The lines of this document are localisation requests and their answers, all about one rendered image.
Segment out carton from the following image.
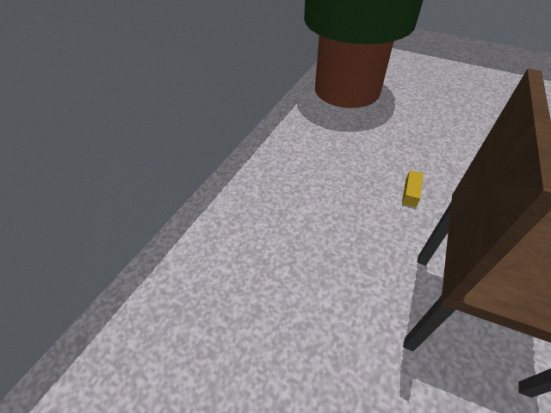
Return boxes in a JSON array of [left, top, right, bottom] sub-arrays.
[[402, 170, 424, 207]]

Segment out chair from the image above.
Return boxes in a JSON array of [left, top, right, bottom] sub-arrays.
[[403, 69, 551, 398]]

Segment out potted plant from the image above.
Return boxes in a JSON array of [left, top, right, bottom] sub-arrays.
[[304, 0, 424, 108]]

